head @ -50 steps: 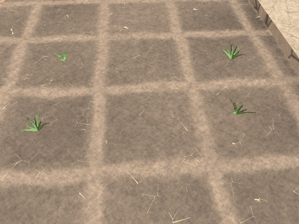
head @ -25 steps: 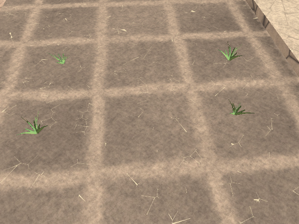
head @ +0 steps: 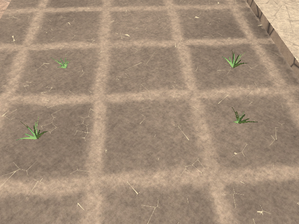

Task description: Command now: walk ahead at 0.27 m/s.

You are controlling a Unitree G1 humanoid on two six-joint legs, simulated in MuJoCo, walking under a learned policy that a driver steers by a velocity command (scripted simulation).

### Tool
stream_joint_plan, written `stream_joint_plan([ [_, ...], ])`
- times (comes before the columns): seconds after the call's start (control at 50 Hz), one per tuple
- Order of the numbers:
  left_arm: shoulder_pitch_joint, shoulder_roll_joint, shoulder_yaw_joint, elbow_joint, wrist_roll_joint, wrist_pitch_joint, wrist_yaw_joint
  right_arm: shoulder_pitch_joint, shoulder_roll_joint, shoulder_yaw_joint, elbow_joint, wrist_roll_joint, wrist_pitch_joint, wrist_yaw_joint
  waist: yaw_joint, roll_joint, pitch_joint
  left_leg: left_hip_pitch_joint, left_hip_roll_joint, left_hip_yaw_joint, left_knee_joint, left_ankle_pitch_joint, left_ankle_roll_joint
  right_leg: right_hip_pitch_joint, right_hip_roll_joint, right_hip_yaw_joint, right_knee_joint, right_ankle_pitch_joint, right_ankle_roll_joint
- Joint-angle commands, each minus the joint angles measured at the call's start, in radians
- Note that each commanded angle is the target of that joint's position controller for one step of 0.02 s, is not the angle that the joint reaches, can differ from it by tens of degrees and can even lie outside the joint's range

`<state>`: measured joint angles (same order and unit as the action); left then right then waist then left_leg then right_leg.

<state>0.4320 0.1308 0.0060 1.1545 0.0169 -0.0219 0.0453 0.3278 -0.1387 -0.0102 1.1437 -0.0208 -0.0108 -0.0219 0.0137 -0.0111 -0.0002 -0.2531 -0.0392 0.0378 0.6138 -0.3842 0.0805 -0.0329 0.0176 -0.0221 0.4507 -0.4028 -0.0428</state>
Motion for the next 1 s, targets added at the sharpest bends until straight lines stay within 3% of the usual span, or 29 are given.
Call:
stream_joint_plan([
  [0.02,0.171,0.144,0.038,0.023,0.007,-0.011,-0.001,-0.141,-0.054,-0.013,-0.12,-0.013,-0.04,0.019,0.053,-0.128,0.299,-0.38,0.055,0.03,0.135,-0.051,0.009,-0.031,-0.349,0.422,-0.293,-0.208,-0.221],
  [0.06,0.162,0.152,0.046,0.016,0.016,-0.027,-0.006,-0.148,-0.079,-0.026,-0.152,-0.004,-0.06,0.03,0.04,-0.112,0.272,-0.407,0.08,0.015,0.148,-0.07,0.005,0.032,-0.355,0.385,-0.262,-0.006,-0.22],
  [0.1,0.1,0.157,0.05,-0.004,0.008,-0.036,-0.01,-0.089,-0.072,-0.034,-0.154,0.013,-0.071,0.04,-0.014,-0.094,0.234,-0.237,0.062,0.041,0.036,0.017,0.006,-0.04,-0.306,0.281,-0.215,0.097,-0.175],
  [0.12,0.038,0.156,0.049,-0.023,0.0,-0.039,-0.015,0.015,-0.059,-0.039,-0.123,0.02,-0.073,0.043,-0.077,-0.075,0.202,-0.016,0.019,0.073,-0.049,0.083,0.013,-0.169,-0.251,0.199,-0.158,0.153,-0.138],
  [0.14,0.002,0.148,0.045,-0.038,-0.001,-0.046,-0.022,0.175,-0.079,-0.058,-0.064,0.021,-0.072,0.039,-0.148,-0.018,0.142,0.243,-0.022,0.059,-0.1,0.102,0.023,-0.298,-0.178,0.116,-0.007,0.29,-0.104],
  [0.16,-0.036,0.105,0.03,-0.08,-0.009,-0.057,-0.035,0.335,-0.178,-0.089,-0.038,0.004,-0.076,0.024,-0.22,0.208,0.078,0.405,0.195,-0.295,-0.3,-0.105,0.086,-0.465,-0.041,-0.036,0.351,0.266,-0.038],
  [0.18,-0.005,0.085,0.031,-0.106,0.0,-0.06,-0.041,0.43,-0.233,-0.098,-0.005,0.002,-0.063,0.024,-0.196,0.346,0.015,0.47,0.392,-0.688,-0.458,-0.136,0.167,-0.612,0.055,-0.04,0.656,-0.123,-0.024],
  [0.2,-0.049,0.103,0.037,-0.118,0.021,-0.053,-0.044,0.296,-0.185,-0.08,-0.032,0.001,-0.052,0.019,-0.113,0.162,0.088,0.357,0.399,-0.651,-0.445,-0.177,0.159,-0.653,-0.025,0.047,0.776,-0.084,-0.048],
  [0.22,-0.08,0.082,0.033,-0.129,0.018,-0.057,-0.051,0.184,-0.16,-0.071,-0.073,0.001,-0.053,0.02,-0.078,0.059,0.143,0.256,0.378,-0.547,-0.445,-0.111,0.147,-0.648,-0.065,0.06,0.785,0.027,-0.058],
  [0.24,-0.085,0.068,0.033,-0.129,0.01,-0.062,-0.056,0.12,-0.149,-0.064,-0.092,0.0,-0.06,0.021,-0.044,0.013,0.147,0.2,0.337,-0.449,-0.464,-0.017,0.129,-0.613,-0.091,0.061,0.749,0.105,-0.059],
  [0.28,-0.056,0.069,0.04,-0.123,0.017,-0.047,-0.064,0.096,-0.104,-0.042,-0.093,0.004,-0.076,0.016,-0.003,0.036,0.121,0.175,0.269,-0.3,-0.478,0.158,0.099,-0.557,-0.108,0.039,0.687,0.152,-0.042],
  [0.34,-0.098,0.083,0.051,-0.142,0.014,-0.023,-0.071,0.18,-0.106,-0.03,-0.059,0.009,-0.092,0.007,0.004,0.062,0.112,0.231,0.239,-0.186,-0.465,0.435,0.089,-0.608,-0.091,-0.008,0.637,0.191,-0.021],
  [0.46,-0.4,0.069,0.04,-0.256,0.003,-0.017,-0.078,0.234,-0.1,-0.012,-0.049,0.006,-0.097,0.004,-0.039,0.089,0.161,0.219,0.204,-0.081,-0.482,0.65,0.084,-0.636,-0.059,-0.084,0.333,0.329,0.0],
  [0.54,-0.472,0.084,0.037,-0.292,-0.003,-0.022,-0.074,0.251,-0.123,-0.016,-0.037,0.005,-0.103,-0.004,-0.041,0.102,0.158,0.277,0.232,-0.057,-0.46,0.806,0.085,-0.536,-0.025,-0.112,0.166,0.359,-0.041],
  [0.58,-0.412,0.109,0.049,-0.283,-0.002,-0.029,-0.064,0.22,-0.143,-0.021,-0.041,0.002,-0.106,-0.007,0.0,0.104,0.112,0.33,0.243,-0.035,-0.358,1.047,0.076,-0.439,0.012,-0.12,0.138,0.31,-0.082],
  [0.6,-0.331,0.127,0.059,-0.26,-0.002,-0.035,-0.057,0.205,-0.156,-0.025,-0.042,-0.001,-0.105,-0.009,0.037,0.11,0.064,0.355,0.245,-0.027,-0.256,1.16,0.071,-0.36,0.036,-0.119,0.133,0.269,-0.102],
  [0.62,-0.2,0.146,0.073,-0.216,-0.002,-0.042,-0.049,0.191,-0.166,-0.03,-0.045,-0.005,-0.1,-0.009,0.088,0.106,-0.004,0.358,0.238,-0.021,-0.1,1.186,0.066,-0.239,0.058,-0.115,0.098,0.252,-0.121],
  [0.64,-0.051,0.169,0.087,-0.167,0.007,-0.05,-0.041,0.173,-0.172,-0.032,-0.05,0.002,-0.095,-0.005,0.153,0.084,-0.071,0.264,0.209,-0.002,0.103,1.053,0.056,-0.043,0.029,-0.084,0.025,0.276,-0.141],
  [0.66,0.096,0.254,0.111,-0.142,0.032,-0.053,-0.034,0.189,-0.127,-0.021,-0.076,0.009,-0.094,0.002,0.183,-0.021,-0.181,0.071,0.144,0.034,0.423,0.658,0.047,0.173,-0.204,0.18,0.002,0.109,-0.19],
  [0.68,0.072,0.287,0.121,-0.153,0.026,-0.041,-0.046,0.293,-0.054,-0.02,-0.084,0.041,-0.091,0.018,0.095,-0.224,-0.263,-0.267,-0.066,0.005,0.798,-0.114,0.015,0.34,-0.439,0.736,-0.177,-0.007,-0.341],
  [0.7,-0.062,0.26,0.114,-0.17,-0.005,-0.037,-0.056,0.207,-0.131,-0.036,-0.104,0.017,-0.085,0.016,0.06,-0.072,-0.154,-0.361,0.013,-0.097,0.827,-0.033,0.037,0.22,-0.398,0.691,-0.238,-0.109,-0.32],
  [0.72,-0.145,0.187,0.094,-0.186,-0.011,-0.042,-0.059,0.102,-0.14,-0.041,-0.135,0.008,-0.088,0.02,0.044,-0.014,-0.031,-0.383,0.056,-0.093,0.784,0.049,0.039,0.082,-0.371,0.543,-0.259,-0.089,-0.289],
  [0.74,-0.169,0.133,0.078,-0.177,-0.005,-0.053,-0.06,0.07,-0.119,-0.04,-0.142,0.007,-0.09,0.023,0.012,0.046,0.049,-0.343,0.092,-0.092,0.71,0.093,0.038,-0.046,-0.328,0.434,-0.293,0.038,-0.252],
  [0.78,-0.148,0.089,0.057,-0.147,0.0,-0.073,-0.048,0.091,-0.077,-0.037,-0.136,-0.017,-0.066,0.03,-0.043,0.025,0.058,-0.237,0.126,-0.092,0.606,0.114,0.018,-0.16,-0.25,0.28,-0.309,0.21,-0.193],
  [0.84,-0.071,0.126,0.057,-0.12,-0.002,-0.091,-0.042,0.056,-0.072,-0.04,-0.155,-0.019,-0.039,0.04,-0.058,-0.007,0.067,-0.262,0.137,-0.058,0.522,0.146,-0.01,-0.171,-0.219,0.184,-0.324,0.35,-0.187],
  [0.88,-0.035,0.147,0.058,-0.116,-0.004,-0.092,-0.043,-0.044,-0.088,-0.041,-0.193,-0.019,-0.03,0.045,-0.042,-0.015,0.093,-0.343,0.155,-0.037,0.447,0.215,-0.029,-0.148,-0.207,0.152,-0.353,0.356,-0.18],
  [0.92,0.007,0.143,0.053,-0.112,-0.006,-0.089,-0.044,-0.145,-0.099,-0.042,-0.228,-0.013,-0.028,0.048,-0.017,-0.022,0.11,-0.406,0.161,-0.017,0.349,0.286,-0.046,-0.104,-0.194,0.125,-0.361,0.419,-0.167],
  [1.0,0.084,0.138,0.044,-0.098,-0.007,-0.089,-0.042,-0.288,-0.084,-0.032,-0.275,0.0,-0.032,0.052,0.027,-0.045,0.11,-0.401,0.13,0.028,0.141,0.384,-0.056,-0.022,-0.172,0.068,-0.34,0.571,-0.134],
])
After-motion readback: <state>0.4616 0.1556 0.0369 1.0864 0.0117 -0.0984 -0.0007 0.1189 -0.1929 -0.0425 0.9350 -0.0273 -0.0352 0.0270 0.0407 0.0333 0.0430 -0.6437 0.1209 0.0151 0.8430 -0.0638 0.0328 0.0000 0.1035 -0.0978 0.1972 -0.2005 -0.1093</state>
